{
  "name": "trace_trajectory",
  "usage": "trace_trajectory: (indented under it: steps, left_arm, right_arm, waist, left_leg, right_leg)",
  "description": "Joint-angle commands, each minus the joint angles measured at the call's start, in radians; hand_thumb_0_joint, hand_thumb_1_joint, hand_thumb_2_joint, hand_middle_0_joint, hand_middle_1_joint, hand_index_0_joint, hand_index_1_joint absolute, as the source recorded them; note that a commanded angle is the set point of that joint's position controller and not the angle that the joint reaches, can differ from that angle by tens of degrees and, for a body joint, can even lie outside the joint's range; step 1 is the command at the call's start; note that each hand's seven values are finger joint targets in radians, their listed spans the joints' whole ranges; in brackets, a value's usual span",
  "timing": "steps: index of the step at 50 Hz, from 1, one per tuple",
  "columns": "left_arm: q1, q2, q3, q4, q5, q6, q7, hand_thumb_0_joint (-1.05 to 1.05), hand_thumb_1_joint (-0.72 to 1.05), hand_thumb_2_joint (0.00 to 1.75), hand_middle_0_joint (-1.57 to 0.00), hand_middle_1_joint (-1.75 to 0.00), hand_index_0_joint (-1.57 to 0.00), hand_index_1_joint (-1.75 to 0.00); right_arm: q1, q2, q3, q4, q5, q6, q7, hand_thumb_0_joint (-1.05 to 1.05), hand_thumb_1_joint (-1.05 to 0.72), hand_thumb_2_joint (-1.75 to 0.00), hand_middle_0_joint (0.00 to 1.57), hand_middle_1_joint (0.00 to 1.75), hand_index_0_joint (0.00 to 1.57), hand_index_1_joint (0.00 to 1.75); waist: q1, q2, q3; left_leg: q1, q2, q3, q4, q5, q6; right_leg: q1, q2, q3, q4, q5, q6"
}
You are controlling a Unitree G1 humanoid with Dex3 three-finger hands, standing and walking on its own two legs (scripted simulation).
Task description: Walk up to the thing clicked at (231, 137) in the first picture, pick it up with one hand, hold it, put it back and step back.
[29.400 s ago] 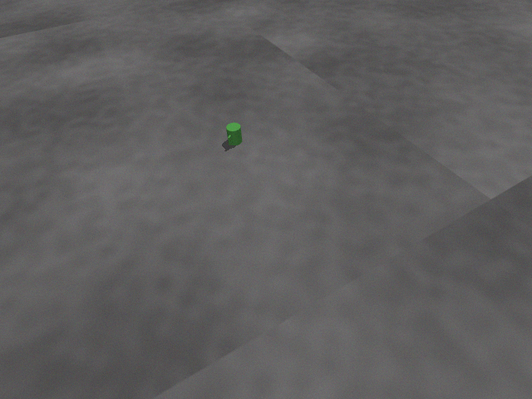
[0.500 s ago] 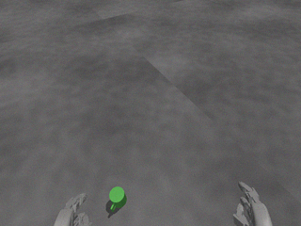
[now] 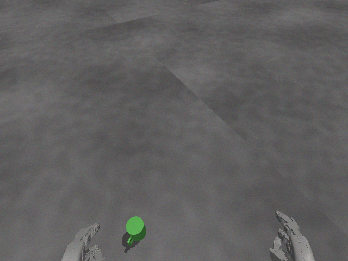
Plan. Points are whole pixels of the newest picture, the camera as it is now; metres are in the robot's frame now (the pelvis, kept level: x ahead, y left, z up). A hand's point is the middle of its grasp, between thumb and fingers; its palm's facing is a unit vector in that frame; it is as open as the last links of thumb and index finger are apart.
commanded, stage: home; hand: left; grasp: from above
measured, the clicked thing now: (134, 232) +0.41 +0.23 -0.66
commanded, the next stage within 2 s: stand in 0.36 s
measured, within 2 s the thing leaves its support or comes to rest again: neither
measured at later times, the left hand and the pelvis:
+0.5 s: hand out of the picture +0.16 +0.18 -0.05, palm faces +0.03 -0.97 -0.25, open 7.4 cm; pelvis -0.01 +0.00 +0.00, yaw +0 degrees
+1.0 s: hand out of the picture +0.04 +0.24 -0.11, palm faces +0.04 -0.95 -0.31, open 7.4 cm; pelvis +0.00 +0.01 +0.05, yaw +0 degrees
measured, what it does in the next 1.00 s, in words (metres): rises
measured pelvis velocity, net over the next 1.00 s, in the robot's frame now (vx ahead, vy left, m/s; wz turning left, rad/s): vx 0.00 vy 0.01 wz -0.01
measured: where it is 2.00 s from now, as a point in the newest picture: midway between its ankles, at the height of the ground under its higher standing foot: outside the picture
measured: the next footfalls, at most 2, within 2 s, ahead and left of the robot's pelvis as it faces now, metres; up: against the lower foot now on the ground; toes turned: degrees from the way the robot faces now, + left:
none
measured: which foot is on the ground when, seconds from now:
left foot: down 0.00-1.00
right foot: down 0.00-1.00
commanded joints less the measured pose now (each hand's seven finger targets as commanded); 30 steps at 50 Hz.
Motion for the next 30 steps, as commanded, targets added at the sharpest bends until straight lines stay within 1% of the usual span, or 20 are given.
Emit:
trace_trajectory:
  steps: [1, 3, 4, 5, 7, 8, 9, 10, 13, 16, 18, 22, 23, 24, 25, 26, 27, 28, 29, 30]
  left_arm:
    - [-0.023, 0.109, 0.072, -0.208, 0.006, -0.050, 0.004, 0.00, 0.90, 0.90, -0.20, -0.30, -0.20, -0.30]
    - [-0.030, 0.103, 0.058, -0.201, 0.011, -0.048, 0.003, 0.00, 0.90, 0.90, -0.20, -0.30, -0.20, -0.30]
    - [-0.030, 0.104, 0.065, -0.206, 0.009, -0.050, 0.002, 0.00, 0.90, 0.90, -0.20, -0.30, -0.20, -0.30]
    - [-0.023, 0.101, 0.062, -0.201, 0.009, -0.049, 0.003, 0.00, 0.90, 0.90, -0.20, -0.30, -0.20, -0.30]
    - [-0.022, 0.113, 0.070, -0.216, 0.008, -0.050, 0.004, 0.00, 0.90, 0.90, -0.20, -0.30, -0.20, -0.30]
    - [-0.006, 0.101, 0.063, -0.202, 0.008, -0.047, 0.004, 0.00, 0.90, 0.90, -0.20, -0.30, -0.20, -0.30]
    - [-0.016, 0.099, 0.058, -0.200, 0.008, -0.046, 0.003, 0.00, 0.90, 0.90, -0.20, -0.30, -0.20, -0.30]
    - [-0.016, 0.111, 0.073, -0.220, 0.007, -0.050, 0.005, 0.00, 0.90, 0.90, -0.20, -0.30, -0.20, -0.30]
    - [-0.027, 0.108, 0.063, -0.206, 0.009, -0.048, 0.005, 0.00, 0.90, 0.90, -0.20, -0.30, -0.20, -0.30]
    - [-0.031, 0.104, 0.060, -0.214, 0.010, -0.049, 0.004, 0.00, 0.90, 0.90, -0.20, -0.30, -0.20, -0.30]
    - [-0.026, 0.109, 0.067, -0.210, 0.007, -0.046, 0.005, 0.00, 0.90, 0.90, -0.20, -0.30, -0.20, -0.30]
    - [-0.007, 0.105, 0.066, -0.207, 0.008, -0.044, 0.005, 0.00, 0.90, 0.90, -0.20, -0.30, -0.20, -0.30]
    - [-0.289, 0.188, 0.065, 0.144, 0.120, -0.257, 0.043, 0.00, 0.90, 0.90, -0.20, -0.30, -0.20, -0.30]
    - [-0.183, 0.200, 0.085, 0.321, 0.128, -0.324, 0.038, 0.00, 0.90, 0.90, -0.20, -0.30, -0.20, -0.30]
    - [-0.188, 0.208, 0.078, 0.368, 0.126, -0.356, 0.030, 0.00, 0.90, 0.90, -0.20, -0.30, -0.20, -0.30]
    - [-0.188, 0.226, 0.065, 0.420, 0.130, -0.381, 0.028, 0.00, 0.90, 0.90, -0.20, -0.30, -0.20, -0.30]
    - [-0.218, 0.222, 0.063, 0.454, 0.132, -0.394, 0.022, 0.00, 0.90, 0.90, -0.20, -0.30, -0.20, -0.30]
    - [-0.249, 0.216, 0.063, 0.499, 0.125, -0.398, 0.017, 0.00, 0.90, 0.90, -0.20, -0.30, -0.20, -0.30]
    - [-0.271, 0.217, 0.068, 0.539, 0.113, -0.400, 0.014, 0.00, 0.90, 0.90, -0.20, -0.30, -0.20, -0.30]
    - [-0.277, 0.220, 0.066, 0.579, 0.114, -0.406, 0.017, 0.00, 0.90, 0.90, -0.20, -0.30, -0.20, -0.30]
  right_arm:
    - [-0.065, -0.123, -0.056, -0.158, 0.003, -0.055, -0.010, 0.00, -0.90, -0.90, 0.20, 0.30, 0.20, 0.30]
    - [-0.071, -0.122, -0.055, -0.161, 0.003, -0.055, -0.011, 0.00, -0.90, -0.90, 0.20, 0.30, 0.20, 0.30]
    - [-0.068, -0.124, -0.057, -0.161, 0.002, -0.056, -0.010, 0.00, -0.90, -0.90, 0.20, 0.30, 0.20, 0.30]
    - [-0.071, -0.124, -0.057, -0.162, 0.003, -0.056, -0.011, 0.00, -0.90, -0.90, 0.20, 0.30, 0.20, 0.30]
    - [-0.065, -0.124, -0.057, -0.165, 0.003, -0.055, -0.011, 0.00, -0.90, -0.90, 0.20, 0.30, 0.20, 0.30]
    - [-0.064, -0.123, -0.057, -0.169, 0.003, -0.056, -0.011, 0.00, -0.90, -0.90, 0.20, 0.30, 0.20, 0.30]
    - [-0.064, -0.128, -0.058, -0.164, 0.004, -0.057, -0.011, 0.00, -0.90, -0.90, 0.20, 0.30, 0.20, 0.30]
    - [-0.057, -0.119, -0.056, -0.163, 0.003, -0.055, -0.012, 0.00, -0.90, -0.90, 0.20, 0.30, 0.20, 0.30]
    - [-0.064, -0.121, -0.054, -0.168, 0.004, -0.054, -0.012, 0.00, -0.90, -0.90, 0.20, 0.30, 0.20, 0.30]
    - [-0.061, -0.124, -0.057, -0.164, 0.003, -0.057, -0.013, 0.00, -0.90, -0.90, 0.20, 0.30, 0.20, 0.30]
    - [-0.069, -0.123, -0.054, -0.166, 0.005, -0.056, -0.012, 0.00, -0.90, -0.90, 0.20, 0.30, 0.20, 0.30]
    - [-0.065, -0.123, -0.055, -0.169, 0.007, -0.056, -0.010, 0.00, -0.90, -0.90, 0.20, 0.30, 0.20, 0.30]
    - [-0.133, -0.237, -0.093, 0.089, -0.113, 0.054, 0.049, 0.00, -0.90, -0.90, 0.20, 0.30, 0.20, 0.30]
    - [-0.140, -0.247, -0.113, 0.082, -0.113, 0.099, 0.082, 0.00, -0.90, -0.90, 0.20, 0.30, 0.20, 0.30]
    - [-0.122, -0.255, -0.115, 0.058, -0.120, 0.120, 0.098, 0.00, -0.90, -0.90, 0.20, 0.30, 0.20, 0.30]
    - [-0.129, -0.250, -0.114, 0.076, -0.107, 0.132, 0.117, 0.00, -0.90, -0.90, 0.20, 0.30, 0.20, 0.30]
    - [-0.118, -0.226, -0.111, 0.106, -0.085, 0.136, 0.135, 0.00, -0.90, -0.90, 0.20, 0.30, 0.20, 0.30]
    - [-0.118, -0.211, -0.106, 0.129, -0.063, 0.143, 0.153, 0.00, -0.90, -0.90, 0.20, 0.30, 0.20, 0.30]
    - [-0.126, -0.212, -0.108, 0.137, -0.055, 0.147, 0.161, 0.00, -0.90, -0.90, 0.20, 0.30, 0.20, 0.30]
    - [-0.140, -0.209, -0.114, 0.156, -0.050, 0.153, 0.169, 0.00, -0.90, -0.90, 0.20, 0.30, 0.20, 0.30]
  waist:
    - [0.000, -0.009, -0.083]
    - [-0.002, 0.015, -0.053]
    - [-0.005, 0.010, -0.068]
    - [0.003, 0.006, -0.063]
    - [0.001, 0.014, -0.081]
    - [-0.004, 0.005, -0.091]
    - [-0.003, -0.002, -0.069]
    - [0.003, 0.010, -0.097]
    - [-0.006, 0.004, -0.067]
    - [-0.008, 0.010, -0.078]
    - [-0.001, 0.014, -0.051]
    - [0.005, 0.020, -0.071]
    - [0.083, -0.035, 0.146]
    - [0.083, -0.088, 0.059]
    - [0.055, -0.080, 0.046]
    - [0.064, -0.077, 0.032]
    - [0.058, -0.078, 0.017]
    - [0.060, -0.115, 0.036]
    - [0.060, -0.103, 0.031]
    - [0.068, -0.110, 0.051]
  left_leg:
    - [0.123, -0.027, 0.008, -0.168, 0.212, 0.025]
    - [0.109, -0.029, 0.011, -0.178, 0.162, 0.024]
    - [0.118, -0.024, 0.000, -0.185, 0.161, 0.023]
    - [0.111, -0.024, 0.002, -0.187, 0.150, 0.023]
    - [0.118, -0.027, 0.007, -0.175, 0.182, 0.023]
    - [0.123, -0.027, 0.007, -0.172, 0.198, 0.023]
    - [0.116, -0.024, 0.003, -0.178, 0.186, 0.023]
    - [0.127, -0.027, 0.007, -0.165, 0.219, 0.023]
    - [0.107, -0.028, 0.009, -0.174, 0.167, 0.025]
    - [0.123, -0.025, 0.008, -0.176, 0.172, 0.023]
    - [0.103, -0.026, 0.006, -0.182, 0.145, 0.023]
    - [0.110, -0.021, -0.008, -0.191, 0.141, 0.021]
    - [0.152, 0.028, -0.045, -0.254, 0.387, 0.074]
    - [0.215, 0.008, -0.009, -0.232, 0.374, 0.083]
    - [0.226, 0.003, -0.026, -0.234, 0.371, 0.083]
    - [0.246, -0.006, -0.026, -0.238, 0.343, 0.083]
    - [0.284, -0.014, -0.007, -0.254, 0.310, 0.080]
    - [0.291, -0.025, 0.006, -0.269, 0.265, 0.076]
    - [0.315, -0.021, 0.001, -0.280, 0.265, 0.074]
    - [0.320, -0.024, -0.005, -0.293, 0.246, 0.071]
  right_leg:
    - [0.017, 0.037, -0.021, -0.151, 0.201, -0.026]
    - [-0.009, 0.038, -0.019, -0.157, 0.157, -0.027]
    - [-0.005, 0.040, -0.024, -0.147, 0.156, -0.028]
    - [-0.007, 0.040, -0.025, -0.151, 0.145, -0.028]
    - [-0.002, 0.039, -0.022, -0.150, 0.172, -0.028]
    - [0.005, 0.039, -0.023, -0.146, 0.187, -0.027]
    - [0.000, 0.040, -0.025, -0.144, 0.175, -0.029]
    - [0.010, 0.037, -0.020, -0.143, 0.205, -0.028]
    - [-0.008, 0.038, -0.021, -0.150, 0.162, -0.027]
    - [-0.009, 0.040, -0.023, -0.148, 0.163, -0.027]
    - [-0.018, 0.039, -0.023, -0.152, 0.140, -0.027]
    - [-0.010, 0.039, -0.024, -0.140, 0.139, -0.030]
    - [0.161, -0.034, 0.061, -0.158, 0.191, -0.067]
    - [0.189, -0.051, 0.111, -0.206, 0.199, -0.093]
    - [0.174, -0.043, 0.129, -0.209, 0.227, -0.107]
    - [0.231, -0.057, 0.140, -0.221, 0.251, -0.107]
    - [0.240, -0.077, 0.151, -0.224, 0.258, -0.103]
    - [0.233, -0.084, 0.152, -0.257, 0.230, -0.093]
    - [0.227, -0.083, 0.147, -0.265, 0.223, -0.084]
    - [0.224, -0.083, 0.148, -0.299, 0.196, -0.080]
